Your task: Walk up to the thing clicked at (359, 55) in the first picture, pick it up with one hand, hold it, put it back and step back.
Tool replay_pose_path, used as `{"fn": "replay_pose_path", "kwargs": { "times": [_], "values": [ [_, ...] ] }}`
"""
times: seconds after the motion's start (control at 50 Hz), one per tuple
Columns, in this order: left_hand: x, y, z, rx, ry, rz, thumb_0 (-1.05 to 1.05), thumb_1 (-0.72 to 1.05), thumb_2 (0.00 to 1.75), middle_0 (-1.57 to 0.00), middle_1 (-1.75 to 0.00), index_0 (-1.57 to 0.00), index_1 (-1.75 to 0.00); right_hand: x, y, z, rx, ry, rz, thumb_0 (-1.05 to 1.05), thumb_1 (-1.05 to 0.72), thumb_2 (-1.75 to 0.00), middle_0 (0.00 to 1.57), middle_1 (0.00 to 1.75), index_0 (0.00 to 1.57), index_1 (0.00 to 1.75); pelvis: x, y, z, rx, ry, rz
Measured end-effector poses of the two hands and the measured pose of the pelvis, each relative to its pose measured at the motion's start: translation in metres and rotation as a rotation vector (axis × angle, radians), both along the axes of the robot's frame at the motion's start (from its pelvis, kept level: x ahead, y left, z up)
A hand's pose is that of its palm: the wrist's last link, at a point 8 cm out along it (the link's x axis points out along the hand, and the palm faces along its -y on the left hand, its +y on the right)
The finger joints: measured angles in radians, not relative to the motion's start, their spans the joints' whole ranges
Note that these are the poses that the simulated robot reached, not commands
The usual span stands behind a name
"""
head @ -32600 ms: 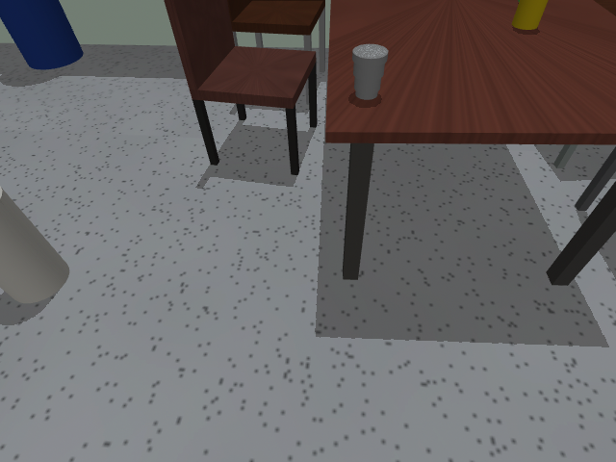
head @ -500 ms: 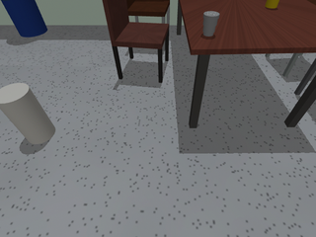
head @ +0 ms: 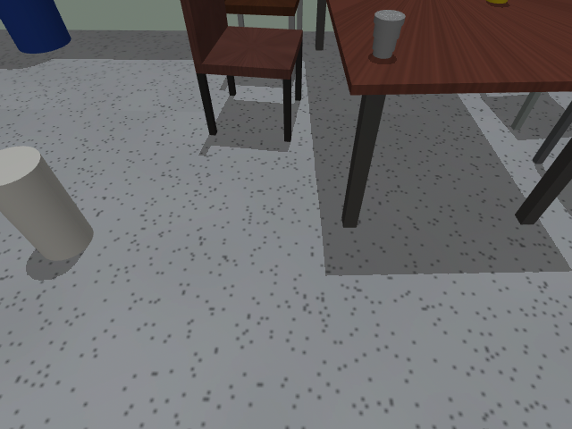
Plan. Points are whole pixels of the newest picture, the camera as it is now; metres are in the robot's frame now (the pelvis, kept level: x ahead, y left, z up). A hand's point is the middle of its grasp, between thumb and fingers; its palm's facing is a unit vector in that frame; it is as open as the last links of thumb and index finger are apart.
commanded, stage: step back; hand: right
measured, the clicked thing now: (385, 35) +1.16 -0.25 +0.04
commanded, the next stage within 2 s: stand in 0.22 s
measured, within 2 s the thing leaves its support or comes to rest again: neither
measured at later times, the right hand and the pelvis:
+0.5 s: hand out of the picture +0.10 -0.25 -0.14, palm faces +0.02 +0.94 -0.34, open 7.4 cm; pelvis +0.01 +0.00 +0.01, yaw +0 degrees
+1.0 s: hand out of the picture +0.07 -0.25 -0.14, palm faces -0.01 +0.95 -0.33, open 7.4 cm; pelvis -0.01 +0.00 +0.02, yaw +0 degrees
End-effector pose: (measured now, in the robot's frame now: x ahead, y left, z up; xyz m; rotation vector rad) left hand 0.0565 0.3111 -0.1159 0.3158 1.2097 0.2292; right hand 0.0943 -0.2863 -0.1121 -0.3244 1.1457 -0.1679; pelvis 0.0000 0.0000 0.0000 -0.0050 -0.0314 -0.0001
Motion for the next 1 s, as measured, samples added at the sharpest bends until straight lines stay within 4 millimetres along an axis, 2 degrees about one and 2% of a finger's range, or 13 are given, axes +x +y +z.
{"fn": "replay_pose_path", "kwargs": {
  "times": [0.2, 0.34, 0.46, 0.68, 1.0],
  "values": [
    [0.048, -0.008, 0.011, 0.002, -0.056, -0.047, 0.01, 0.91, 0.89, -0.2, -0.3, -0.21, -0.3, 0.023, -0.001, 0.004, 0.006, -0.029, -0.032, 0.01, -0.9, -0.9, 0.21, 0.3, 0.2, 0.3, 0.008, 0.002, 0.006, 0.004, 0.003, -0.015],
    [0.058, -0.016, 0.013, -0.021, -0.056, -0.063, 0.01, 0.91, 0.89, -0.2, -0.3, -0.21, -0.3, 0.017, -0.006, 0.01, 0.004, -0.018, -0.051, 0.01, -0.9, -0.9, 0.2, 0.3, 0.2, 0.3, 0.009, 0.003, 0.011, 0.006, -0.003, -0.009],
    [0.051, -0.02, 0.012, -0.034, -0.036, -0.06, 0.01, 0.91, 0.89, -0.21, -0.3, -0.21, -0.3, 0.003, -0.01, 0.012, -0.002, 0.013, -0.063, 0.01, -0.9, -0.9, 0.2, 0.3, 0.2, 0.3, 0.007, 0.002, 0.014, 0.006, -0.009, -0.004],
    [0.023, -0.016, 0.011, -0.028, 0.018, -0.039, 0.01, 0.91, 0.89, -0.21, -0.3, -0.21, -0.3, -0.021, -0.009, 0.009, 0.004, 0.061, -0.07, 0.01, -0.9, -0.9, 0.2, 0.3, 0.2, 0.3, 0.001, 0.002, 0.016, 0.004, -0.011, 0.0],
    [-0.002, -0.01, 0.012, -0.02, 0.048, -0.014, 0.01, 0.91, 0.89, -0.2, -0.3, -0.21, -0.3, -0.03, -0.005, 0.006, 0.009, 0.073, -0.05, 0.01, -0.9, -0.9, 0.2, 0.3, 0.2, 0.3, -0.006, 0.003, 0.016, 0.005, -0.01, 0.006]
  ]
}}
